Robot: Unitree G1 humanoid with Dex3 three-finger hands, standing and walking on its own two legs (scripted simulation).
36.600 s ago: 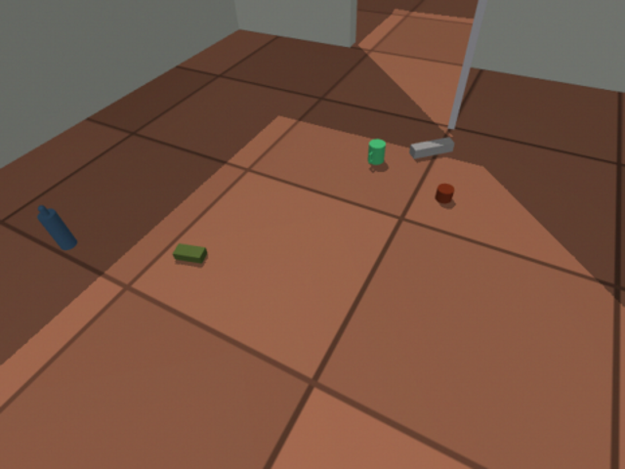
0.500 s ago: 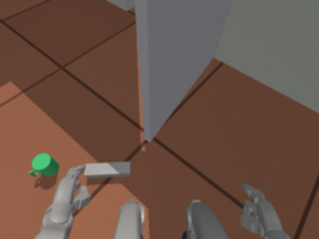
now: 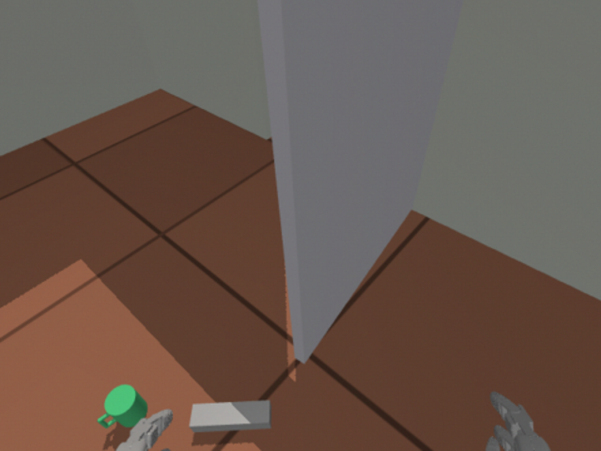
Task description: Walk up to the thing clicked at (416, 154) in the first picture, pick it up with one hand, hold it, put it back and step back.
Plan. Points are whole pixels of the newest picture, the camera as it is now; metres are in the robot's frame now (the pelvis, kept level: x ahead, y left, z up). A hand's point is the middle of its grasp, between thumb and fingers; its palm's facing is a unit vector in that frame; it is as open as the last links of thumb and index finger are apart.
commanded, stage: home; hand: left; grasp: from above
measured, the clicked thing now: (231, 416) +0.44 +0.25 -0.69
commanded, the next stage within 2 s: stand in 1.98 s
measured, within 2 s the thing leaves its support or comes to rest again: neither
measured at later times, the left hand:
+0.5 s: hand out of the picture +0.16 +0.17 -0.05, palm faces +0.05 -0.98 -0.19, open 7.4 cm
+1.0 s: hand out of the picture +0.16 +0.17 -0.05, palm faces +0.05 -0.98 -0.19, open 7.4 cm
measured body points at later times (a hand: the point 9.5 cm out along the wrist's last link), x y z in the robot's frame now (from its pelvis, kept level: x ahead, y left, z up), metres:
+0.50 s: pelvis +0.00 -0.01 +0.00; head +0.02 +0.00 +0.45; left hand +0.15 +0.22 -0.03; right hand +0.16 -0.25 -0.06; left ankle +0.01 +0.12 -0.68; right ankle -0.01 -0.13 -0.68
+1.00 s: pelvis +0.00 +0.00 +0.00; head +0.01 +0.00 +0.45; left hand +0.15 +0.23 -0.03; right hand +0.16 -0.25 -0.06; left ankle +0.01 +0.12 -0.68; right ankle -0.01 -0.13 -0.68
